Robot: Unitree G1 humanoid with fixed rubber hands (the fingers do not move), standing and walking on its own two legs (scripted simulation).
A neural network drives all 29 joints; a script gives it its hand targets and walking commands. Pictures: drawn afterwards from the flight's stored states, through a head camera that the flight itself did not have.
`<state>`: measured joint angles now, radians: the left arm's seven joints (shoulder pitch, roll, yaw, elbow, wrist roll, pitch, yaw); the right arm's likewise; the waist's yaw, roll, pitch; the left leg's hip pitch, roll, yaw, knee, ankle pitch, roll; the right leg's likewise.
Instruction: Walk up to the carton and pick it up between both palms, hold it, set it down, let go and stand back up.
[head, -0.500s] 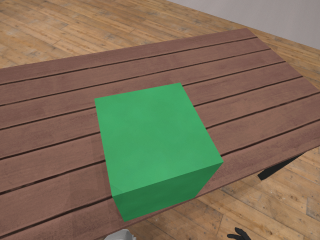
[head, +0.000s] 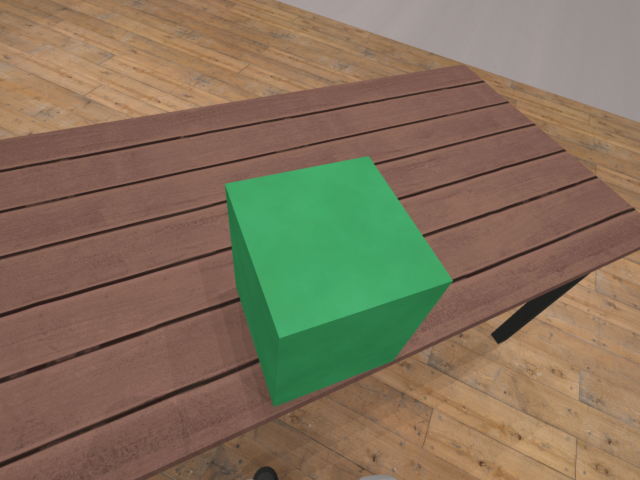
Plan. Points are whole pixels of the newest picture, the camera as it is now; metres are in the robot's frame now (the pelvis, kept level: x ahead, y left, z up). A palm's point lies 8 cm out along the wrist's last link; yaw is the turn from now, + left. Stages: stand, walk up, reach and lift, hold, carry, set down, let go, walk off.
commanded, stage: walk up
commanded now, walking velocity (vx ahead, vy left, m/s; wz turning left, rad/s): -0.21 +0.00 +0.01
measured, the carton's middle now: (320, 284) +0.38 -0.01 -0.01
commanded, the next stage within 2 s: none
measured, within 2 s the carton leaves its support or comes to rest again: neither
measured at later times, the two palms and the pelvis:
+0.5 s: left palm out of the picture -0.21 +0.14 -0.12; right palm out of the picture -0.19 -0.33 -0.15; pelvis -0.15 -0.08 +0.01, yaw +0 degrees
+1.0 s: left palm out of the picture -0.23 +0.16 -0.14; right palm out of the picture -0.30 -0.28 -0.14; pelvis -0.25 -0.06 +0.00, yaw +3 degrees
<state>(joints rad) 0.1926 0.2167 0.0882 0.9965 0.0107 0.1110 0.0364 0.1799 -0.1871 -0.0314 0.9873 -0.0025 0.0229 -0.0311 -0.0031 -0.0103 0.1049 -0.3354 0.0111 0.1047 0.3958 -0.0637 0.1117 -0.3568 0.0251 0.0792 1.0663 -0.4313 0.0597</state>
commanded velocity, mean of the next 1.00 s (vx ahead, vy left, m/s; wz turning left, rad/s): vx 0.05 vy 0.05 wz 0.03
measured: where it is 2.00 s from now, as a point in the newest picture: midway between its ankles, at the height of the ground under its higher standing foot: outside the picture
